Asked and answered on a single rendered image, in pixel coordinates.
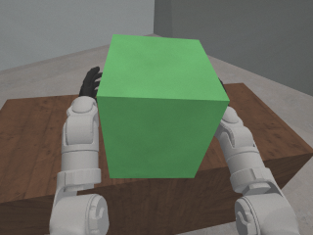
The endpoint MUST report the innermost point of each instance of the carton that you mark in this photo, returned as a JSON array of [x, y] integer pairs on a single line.
[[160, 102]]

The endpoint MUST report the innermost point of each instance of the pedestal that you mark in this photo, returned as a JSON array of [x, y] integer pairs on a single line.
[[31, 132]]

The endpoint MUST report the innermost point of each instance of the robot left hand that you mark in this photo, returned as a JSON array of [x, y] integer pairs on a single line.
[[89, 84]]

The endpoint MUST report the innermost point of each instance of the robot right upper arm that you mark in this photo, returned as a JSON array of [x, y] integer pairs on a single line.
[[264, 214]]

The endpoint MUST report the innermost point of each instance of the robot left forearm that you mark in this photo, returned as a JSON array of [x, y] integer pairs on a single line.
[[80, 147]]

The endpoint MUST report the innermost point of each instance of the robot left upper arm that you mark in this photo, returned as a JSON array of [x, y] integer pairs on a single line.
[[80, 215]]

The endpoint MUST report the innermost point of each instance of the robot right forearm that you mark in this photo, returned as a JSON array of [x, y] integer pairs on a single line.
[[249, 176]]

